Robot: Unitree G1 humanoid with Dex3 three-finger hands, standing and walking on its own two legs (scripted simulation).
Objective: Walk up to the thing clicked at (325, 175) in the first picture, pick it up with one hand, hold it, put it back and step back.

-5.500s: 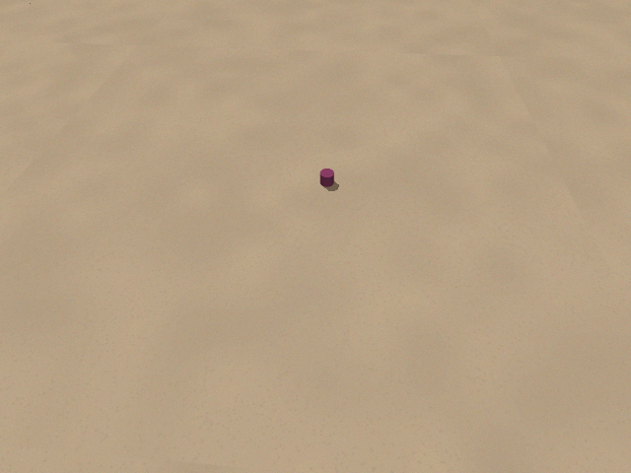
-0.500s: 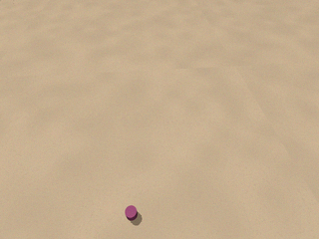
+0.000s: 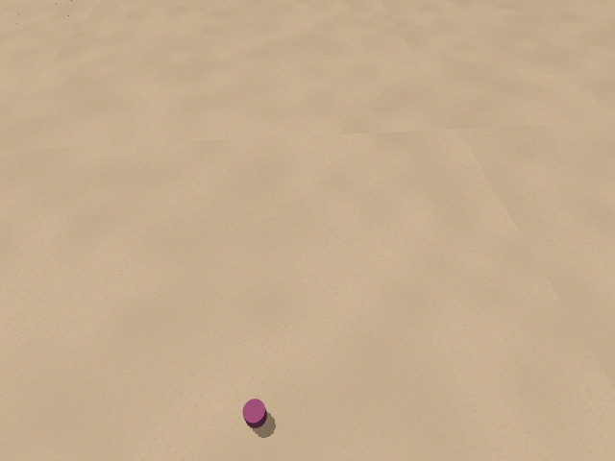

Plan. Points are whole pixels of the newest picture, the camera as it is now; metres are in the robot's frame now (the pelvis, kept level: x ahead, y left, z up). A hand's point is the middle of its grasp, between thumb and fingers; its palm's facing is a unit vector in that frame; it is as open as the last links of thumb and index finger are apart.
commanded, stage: walk up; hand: left
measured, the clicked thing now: (255, 413) +0.39 +0.18 -0.75
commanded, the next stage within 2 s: stand in 0.32 s
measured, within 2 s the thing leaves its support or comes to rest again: neither
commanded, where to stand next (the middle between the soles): +0.04 -0.01 m, yaw +0 degrees
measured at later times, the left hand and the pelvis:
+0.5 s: hand out of the picture +0.09 +0.25 -0.16, palm faces -0.02 -0.94 -0.34, open 7.4 cm; pelvis +0.00 +0.00 +0.00, yaw +0 degrees
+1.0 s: hand out of the picture +0.08 +0.25 -0.16, palm faces -0.02 -0.94 -0.35, open 7.4 cm; pelvis +0.01 +0.00 +0.00, yaw +0 degrees
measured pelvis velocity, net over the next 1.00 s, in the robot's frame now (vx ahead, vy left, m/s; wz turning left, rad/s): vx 0.01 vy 0.00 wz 0.01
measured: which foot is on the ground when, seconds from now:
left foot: down 0.00-1.00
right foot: down 0.00-1.00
